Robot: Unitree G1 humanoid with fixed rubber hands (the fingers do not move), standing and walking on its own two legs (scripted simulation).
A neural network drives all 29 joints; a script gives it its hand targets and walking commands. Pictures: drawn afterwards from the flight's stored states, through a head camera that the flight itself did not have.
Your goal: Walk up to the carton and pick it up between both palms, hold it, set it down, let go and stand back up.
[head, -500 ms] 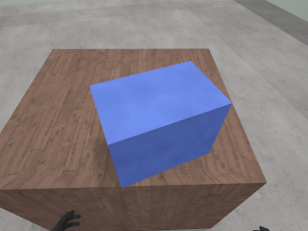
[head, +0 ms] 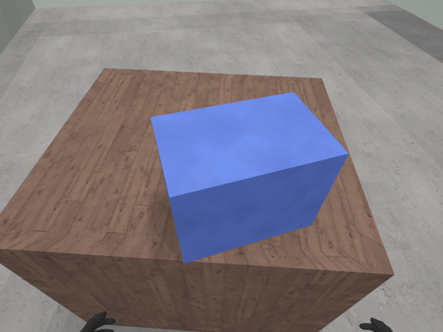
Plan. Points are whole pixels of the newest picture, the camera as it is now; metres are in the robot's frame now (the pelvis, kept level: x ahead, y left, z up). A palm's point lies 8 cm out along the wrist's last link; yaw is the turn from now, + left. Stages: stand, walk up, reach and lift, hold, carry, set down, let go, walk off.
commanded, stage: walk up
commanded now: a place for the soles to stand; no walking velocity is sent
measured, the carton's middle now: (239, 176) +0.43 -0.01 +0.04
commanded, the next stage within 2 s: reach and lift in 0.46 s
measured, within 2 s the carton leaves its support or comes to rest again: neither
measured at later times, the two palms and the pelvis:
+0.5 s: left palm out of the picture +0.09 +0.28 -0.10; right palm out of the picture +0.12 -0.27 -0.07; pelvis +0.00 +0.00 +0.00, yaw +2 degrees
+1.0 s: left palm (98, 325) +0.17 +0.23 -0.05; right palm out of the picture +0.15 -0.31 -0.03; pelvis +0.00 -0.02 +0.02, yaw -6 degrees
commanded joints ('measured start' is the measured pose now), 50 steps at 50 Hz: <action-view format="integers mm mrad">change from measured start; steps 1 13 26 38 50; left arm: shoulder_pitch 3 10 -204 16 -44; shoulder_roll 149 141 110 71 -19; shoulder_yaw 43 40 69 188 142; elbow -53 -70 -278 -211 -396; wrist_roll -9 -5 3 0 -24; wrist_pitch -37 -4 182 168 49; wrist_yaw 9 3 64 91 143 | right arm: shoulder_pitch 6 17 -280 -288 -238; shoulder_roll -98 -153 -88 -182 -213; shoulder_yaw -28 -49 -128 -4 10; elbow -75 -78 305 167 171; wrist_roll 7 4 -74 30 131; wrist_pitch -12 -15 -246 -270 -275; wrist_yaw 1 -8 65 130 210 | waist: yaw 1 -1 -52 58 8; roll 14 28 38 -11 -25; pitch -61 -24 -40 -76 -84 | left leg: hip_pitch -44 -40 -108 115 156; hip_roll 32 81 115 14 51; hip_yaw -19 -149 126 158 139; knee -11 -70 -118 -249 -259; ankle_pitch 108 113 12 291 166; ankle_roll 18 64 -2 6 11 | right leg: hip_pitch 104 30 37 172 31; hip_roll -256 -185 -31 -1 -59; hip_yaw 262 158 128 173 258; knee -238 -152 -37 -288 -350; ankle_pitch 185 54 41 258 132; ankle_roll -71 -38 8 41 40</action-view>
